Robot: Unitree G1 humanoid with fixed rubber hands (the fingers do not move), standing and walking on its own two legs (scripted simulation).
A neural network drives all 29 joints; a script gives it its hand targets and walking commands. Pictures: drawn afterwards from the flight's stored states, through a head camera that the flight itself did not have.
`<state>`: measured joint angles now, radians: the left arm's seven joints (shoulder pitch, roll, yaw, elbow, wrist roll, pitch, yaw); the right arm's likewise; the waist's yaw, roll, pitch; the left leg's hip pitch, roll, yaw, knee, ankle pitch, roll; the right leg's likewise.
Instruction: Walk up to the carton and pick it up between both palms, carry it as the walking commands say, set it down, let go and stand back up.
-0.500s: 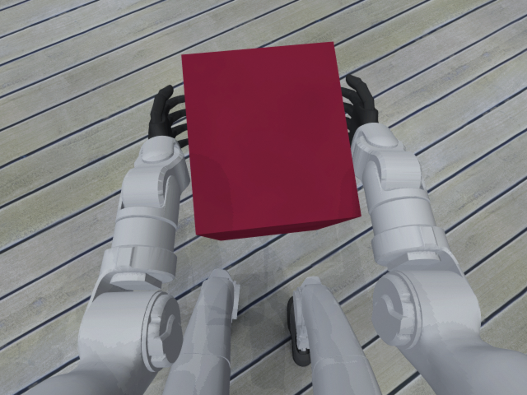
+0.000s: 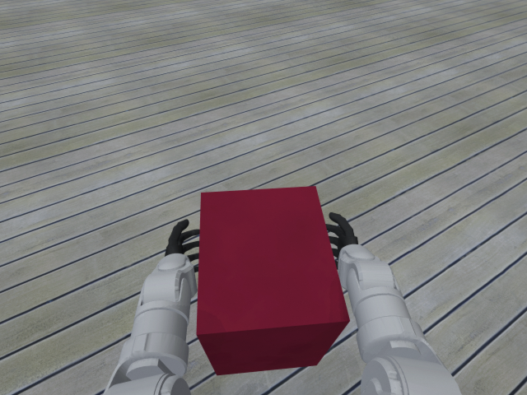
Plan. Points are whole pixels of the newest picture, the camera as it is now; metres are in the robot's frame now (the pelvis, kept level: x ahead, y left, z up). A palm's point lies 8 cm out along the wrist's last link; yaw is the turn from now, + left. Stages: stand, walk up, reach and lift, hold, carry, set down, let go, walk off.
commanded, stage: reach and lift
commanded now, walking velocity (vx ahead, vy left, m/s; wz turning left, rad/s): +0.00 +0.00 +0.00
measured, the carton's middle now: (263, 286) +0.33 +0.02 -0.03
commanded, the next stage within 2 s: hold in 1.50 s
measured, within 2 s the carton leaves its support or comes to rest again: neither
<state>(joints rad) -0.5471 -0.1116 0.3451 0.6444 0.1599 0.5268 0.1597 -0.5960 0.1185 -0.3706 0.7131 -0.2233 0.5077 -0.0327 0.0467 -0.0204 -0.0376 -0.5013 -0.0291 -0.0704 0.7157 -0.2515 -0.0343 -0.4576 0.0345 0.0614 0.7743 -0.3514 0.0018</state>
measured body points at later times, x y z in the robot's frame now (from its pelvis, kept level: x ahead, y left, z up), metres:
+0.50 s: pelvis +0.01 -0.01 +0.02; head -0.06 -0.01 +0.46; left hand +0.32 +0.16 +0.07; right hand +0.34 -0.12 +0.08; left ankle +0.07 +0.13 -0.71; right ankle +0.03 -0.11 -0.71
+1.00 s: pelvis +0.01 +0.00 +0.02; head -0.05 +0.01 +0.46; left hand +0.33 +0.15 +0.07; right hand +0.34 -0.13 +0.08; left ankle +0.07 +0.13 -0.71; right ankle +0.03 -0.11 -0.71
